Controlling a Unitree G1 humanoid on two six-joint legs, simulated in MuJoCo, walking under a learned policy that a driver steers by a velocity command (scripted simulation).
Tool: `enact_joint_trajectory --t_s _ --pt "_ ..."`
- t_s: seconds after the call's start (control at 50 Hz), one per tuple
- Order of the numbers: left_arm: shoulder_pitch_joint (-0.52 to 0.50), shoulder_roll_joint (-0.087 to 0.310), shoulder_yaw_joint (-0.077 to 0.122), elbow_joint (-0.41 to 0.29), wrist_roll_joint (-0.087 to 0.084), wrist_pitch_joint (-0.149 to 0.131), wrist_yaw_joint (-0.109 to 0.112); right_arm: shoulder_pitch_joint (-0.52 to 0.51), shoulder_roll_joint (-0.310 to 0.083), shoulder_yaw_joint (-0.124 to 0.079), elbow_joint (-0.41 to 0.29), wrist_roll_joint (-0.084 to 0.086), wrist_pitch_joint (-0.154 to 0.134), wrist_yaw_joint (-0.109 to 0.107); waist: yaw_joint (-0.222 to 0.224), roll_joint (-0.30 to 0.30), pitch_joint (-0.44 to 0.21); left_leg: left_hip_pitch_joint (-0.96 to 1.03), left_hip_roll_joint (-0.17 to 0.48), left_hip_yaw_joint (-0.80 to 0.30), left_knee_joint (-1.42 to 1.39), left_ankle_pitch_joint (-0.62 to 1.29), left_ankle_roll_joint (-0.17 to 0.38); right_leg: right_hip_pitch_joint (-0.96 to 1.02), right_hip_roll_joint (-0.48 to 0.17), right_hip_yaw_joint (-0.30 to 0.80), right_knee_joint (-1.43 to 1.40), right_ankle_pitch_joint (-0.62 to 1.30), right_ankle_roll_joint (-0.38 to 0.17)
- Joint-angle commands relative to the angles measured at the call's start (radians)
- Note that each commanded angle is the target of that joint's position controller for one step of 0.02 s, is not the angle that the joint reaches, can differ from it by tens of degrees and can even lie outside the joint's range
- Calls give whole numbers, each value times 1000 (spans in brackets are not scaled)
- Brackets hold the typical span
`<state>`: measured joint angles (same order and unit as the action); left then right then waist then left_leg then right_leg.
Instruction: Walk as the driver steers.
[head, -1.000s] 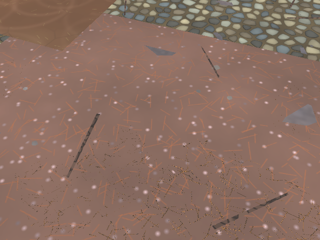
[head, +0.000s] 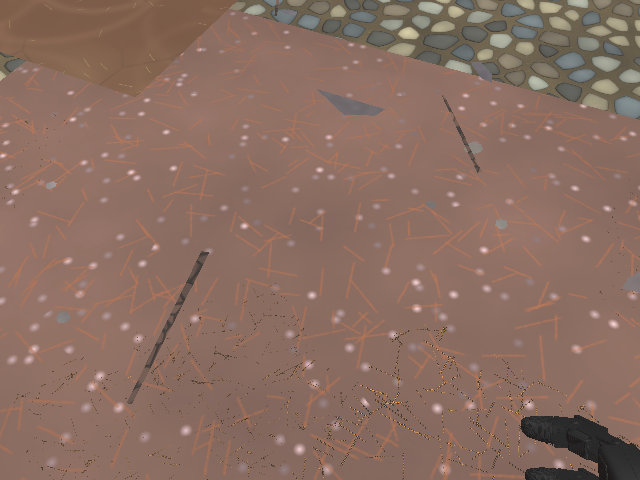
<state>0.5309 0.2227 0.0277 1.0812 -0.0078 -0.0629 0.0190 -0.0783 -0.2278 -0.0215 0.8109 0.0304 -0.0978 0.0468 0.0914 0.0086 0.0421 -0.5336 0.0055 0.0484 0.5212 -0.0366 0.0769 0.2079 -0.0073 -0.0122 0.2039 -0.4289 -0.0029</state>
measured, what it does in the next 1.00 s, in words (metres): walks ahead, turning right: left foot, then right foot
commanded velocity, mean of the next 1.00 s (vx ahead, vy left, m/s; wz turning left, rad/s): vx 0.28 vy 0.00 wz -0.28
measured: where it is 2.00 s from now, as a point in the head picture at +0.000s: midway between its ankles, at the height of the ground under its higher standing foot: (497, 339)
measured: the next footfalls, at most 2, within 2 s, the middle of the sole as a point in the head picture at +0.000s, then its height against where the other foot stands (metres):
left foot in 0.02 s outside the picture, level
right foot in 0.56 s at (427, 461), level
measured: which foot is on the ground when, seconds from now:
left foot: up 0.00-0.00, down 0.02-0.56, up 0.58-1.00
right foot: down 0.00-0.04, up 0.06-0.54, down 0.56-1.00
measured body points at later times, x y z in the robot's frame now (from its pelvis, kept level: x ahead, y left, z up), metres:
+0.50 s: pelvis +0.29 +0.00 +0.01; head +0.31 -0.01 +0.46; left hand +0.50 +0.22 -0.09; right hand +0.25 -0.27 -0.13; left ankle +0.15 +0.11 -0.72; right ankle +0.46 -0.13 -0.70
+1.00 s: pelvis +0.42 -0.02 +0.02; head +0.46 -0.05 +0.47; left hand +0.64 +0.21 -0.07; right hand +0.47 -0.33 -0.11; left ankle +0.51 +0.13 -0.67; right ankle +0.46 -0.12 -0.72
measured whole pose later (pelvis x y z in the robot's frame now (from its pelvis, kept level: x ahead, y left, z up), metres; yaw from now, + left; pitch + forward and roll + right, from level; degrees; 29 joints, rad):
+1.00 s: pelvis +0.42 -0.02 +0.02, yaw -19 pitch +3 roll +2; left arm 0.18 0.30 0.05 0.72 -0.01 0.03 0.05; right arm 0.12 -0.30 -0.05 0.79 0.01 0.01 -0.06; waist 0.02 0.01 0.03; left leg -0.53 -0.04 -0.12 0.89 -0.29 -0.10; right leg -0.39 0.11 0.19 0.46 -0.11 -0.05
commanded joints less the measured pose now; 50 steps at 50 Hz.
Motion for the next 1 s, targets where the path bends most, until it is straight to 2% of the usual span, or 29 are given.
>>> enact_joint_trajectory --t_s 0.02,0.04,0.06,0.08,0.1,0.12,0.14,0.18,0.22,0.28,0.38,0.48,0.5,0.52,0.54,0.56,0.58,0.6,0.62,0.64,0.66,0.68,0.7,0.74,0.8,0.88,0.94,0.96,1.0 --pt "-52 158 23 -77 19 7 1 419 -231 -90 67 -1 1 -20 -284 -92 -228 655 66 -106 41 -65 99 -351 -168 16 565 890 -75" --pt "75 6 -17 -92 15 -12 -12 535 -316 -108 97 -24 7 -21 -217 188 -405 990 342 -622 -72 -353 271 -727 33 4 982 255 -6" --pt "37 47 -9 -80 -6 -45 -19 499 -234 -81 99 -20 7 -16 -227 196 -406 946 375 -852 -253 -445 272 -839 55 155 1141 -115 -28" --pt "-70 125 15 -123 -40 -64 -23 391 -183 -64 90 -14 1 -15 -194 165 -212 787 343 -698 -274 -423 214 -932 -5 141 1190 -60 -48" --pt "-139 142 19 -141 -44 -72 -17 295 -151 -54 69 -15 -6 -13 -159 73 -120 615 308 -544 -295 -302 184 -902 -63 114 1151 40 -58" --pt "-166 137 27 -145 -33 -70 -8 239 -123 -46 62 -25 -12 -7 -123 26 -70 476 268 -430 -320 -184 163 -852 -101 98 1088 110 -55" --pt "-148 122 33 -140 -22 -56 -2 212 -96 -37 65 -35 -18 -3 -84 43 -57 390 223 -338 -347 -122 144 -781 -134 103 1038 152 -54" --pt "-120 78 30 -139 -15 -30 0 227 -91 -35 87 -34 -23 -1 -57 67 -43 303 196 -264 -390 -74 156 -726 -149 89 983 166 -43" --pt "-178 89 36 -169 -7 -18 3 265 -119 -39 110 -32 -27 -12 -55 60 -4 270 189 -218 -425 -46 172 -776 -160 75 907 219 -23" --pt "-323 99 39 -226 4 -22 1 329 -153 -43 130 -31 -20 -37 -89 34 29 321 186 -189 -442 -9 167 -882 -163 67 705 385 4" --pt "-492 71 20 -273 -11 -32 -27 416 -186 -47 157 -22 -13 -53 -151 30 36 412 180 -79 -445 11 125 -830 -106 10 429 570 -4" --pt "-578 94 18 -343 -19 -34 -64 460 -192 -56 184 -21 17 -57 -157 23 47 644 260 -31 -344 132 93 -904 -76 20 357 420 -66" --pt "-553 107 24 -347 -12 -36 -72 426 -198 -57 173 -26 27 -61 -130 37 38 649 250 -4 -265 336 72 -851 -51 -2 341 378 -81" --pt "-476 142 40 -338 -2 -38 -78 401 -212 -60 158 -30 40 -68 -88 64 -19 650 229 18 -134 580 48 -740 -3 -45 341 356 -93" --pt "-318 188 67 -298 3 -43 -80 385 -205 -56 140 -35 54 -77 -14 54 -110 610 176 55 84 696 9 -552 53 -76 292 435 -112" --pt "-191 272 93 -281 13 -43 -72 411 -193 -44 108 -50 52 -85 21 -33 -225 400 112 83 379 442 -55 -259 -57 80 305 795 -165" --pt "-189 364 101 -301 28 -35 -63 545 -50 3 82 -82 28 -66 -79 -312 -391 -35 -103 53 811 -550 -141 150 -373 556 342 1225 -395" --pt "-157 278 80 -319 28 -27 -58 524 -143 -12 105 -55 3 -54 -19 -176 -558 -61 -89 -158 946 -638 -135 188 -396 644 292 1309 -427" --pt "-240 249 74 -347 19 -19 -50 424 -193 -26 65 -21 -4 -51 -18 -129 -447 -112 -29 -171 937 -582 -118 90 -345 493 289 1283 -375" --pt "-304 221 69 -361 2 -9 -42 362 -189 -25 48 -20 2 -62 -35 -32 -321 -136 12 -147 875 -519 -118 -53 -293 398 259 1184 -327" --pt "-338 203 63 -371 -2 2 -35 325 -189 -32 43 -27 16 -77 -53 19 -224 -129 29 -132 823 -469 -126 -201 -257 351 215 1103 -302" --pt "-345 202 62 -372 8 9 -30 331 -193 -38 31 -29 37 -84 -86 6 -193 -62 40 -139 782 -437 -126 -317 -230 325 182 1043 -292" --pt "-352 208 64 -378 18 15 -31 345 -179 -39 23 -31 55 -89 -104 -22 -178 -21 31 -140 746 -422 -129 -386 -214 315 163 1022 -291" --pt "-360 228 70 -388 22 21 -27 363 -147 -36 13 -36 76 -102 -123 -66 -181 4 1 -134 687 -392 -147 -451 -192 280 160 1083 -291" --pt "-360 246 73 -403 11 46 -3 330 -148 -41 -10 -38 102 -121 -122 -82 -222 -21 -30 -149 642 -338 -175 -448 -186 299 180 1060 -269" --pt "-365 242 64 -419 11 77 26 272 -151 -49 -38 -34 126 -138 -110 -106 -206 -59 -57 -174 652 -305 -192 -459 -173 364 188 872 -232" --pt "-382 227 59 -436 -6 85 39 238 -154 -51 -63 -24 114 -119 -104 -139 -196 -41 -32 -179 451 -220 -178 -453 -116 429 112 171 -188" --pt "-385 233 62 -438 -7 86 42 212 -151 -50 -76 -25 105 -108 -94 -179 -177 -14 -34 -167 364 -221 -175 -460 -105 455 87 28 -180" --pt "-366 243 68 -437 4 89 39 204 -153 -49 -87 -21 84 -88 -81 -229 -164 92 -46 -144 219 -280 -161 -474 -103 487 76 -52 -182"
